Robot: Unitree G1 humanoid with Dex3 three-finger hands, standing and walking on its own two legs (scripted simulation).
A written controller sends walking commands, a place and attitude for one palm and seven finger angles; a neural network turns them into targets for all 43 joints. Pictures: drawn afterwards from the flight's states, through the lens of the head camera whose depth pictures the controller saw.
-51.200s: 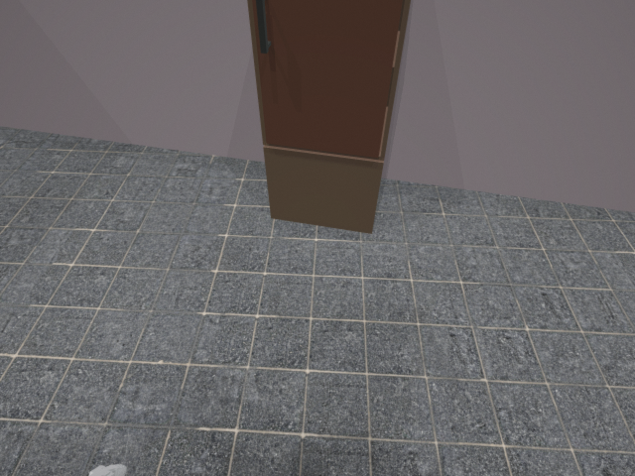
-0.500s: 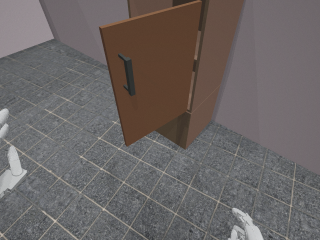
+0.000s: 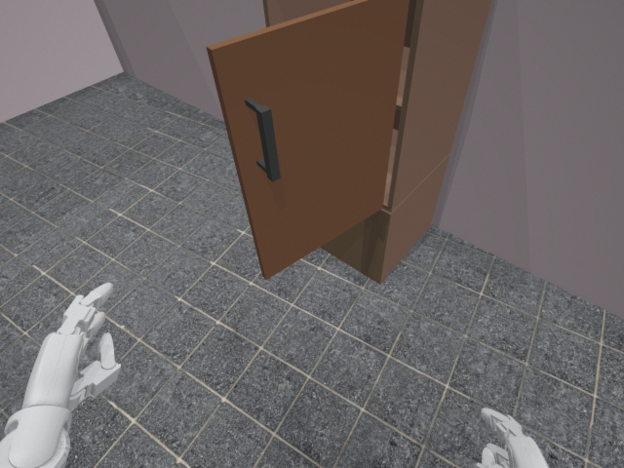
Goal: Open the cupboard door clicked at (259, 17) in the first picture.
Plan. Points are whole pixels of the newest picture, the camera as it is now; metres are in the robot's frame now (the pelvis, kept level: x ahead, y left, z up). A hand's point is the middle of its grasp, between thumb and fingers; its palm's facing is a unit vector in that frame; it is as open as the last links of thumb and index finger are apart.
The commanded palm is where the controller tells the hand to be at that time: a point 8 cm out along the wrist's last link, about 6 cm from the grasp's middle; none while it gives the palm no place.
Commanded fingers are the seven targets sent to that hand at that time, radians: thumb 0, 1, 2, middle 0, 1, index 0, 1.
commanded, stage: let the arm hang, fingers relaxed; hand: left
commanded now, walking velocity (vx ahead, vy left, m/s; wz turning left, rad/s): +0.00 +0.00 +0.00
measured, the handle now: (262, 140) +0.63 +0.13 +0.09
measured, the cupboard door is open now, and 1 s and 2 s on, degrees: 78 78 78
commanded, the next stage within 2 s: look to check the result in 1.00 s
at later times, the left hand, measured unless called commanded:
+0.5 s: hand out of the picture -0.06 +0.20 -0.16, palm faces +0.04 -0.97 -0.24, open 7.3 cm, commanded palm none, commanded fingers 0.00 0.90 0.90 -0.20 -0.30 -0.20 -0.30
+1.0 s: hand out of the picture +0.05 +0.18 -0.16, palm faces +0.02 -0.98 -0.22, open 7.4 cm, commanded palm none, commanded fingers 0.00 0.90 0.90 -0.20 -0.30 -0.20 -0.30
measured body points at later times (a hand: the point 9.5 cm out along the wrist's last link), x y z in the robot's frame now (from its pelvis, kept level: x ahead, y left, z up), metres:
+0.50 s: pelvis -0.01 +0.00 +0.01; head +0.01 -0.01 +0.46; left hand -0.06 +0.25 -0.14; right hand -0.03 -0.22 -0.16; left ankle +0.03 +0.12 -0.73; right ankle +0.00 -0.11 -0.73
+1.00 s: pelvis +0.00 +0.00 +0.01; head +0.01 -0.01 +0.46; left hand +0.05 +0.24 -0.14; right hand +0.02 -0.25 -0.15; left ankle +0.03 +0.12 -0.73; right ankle +0.00 -0.11 -0.73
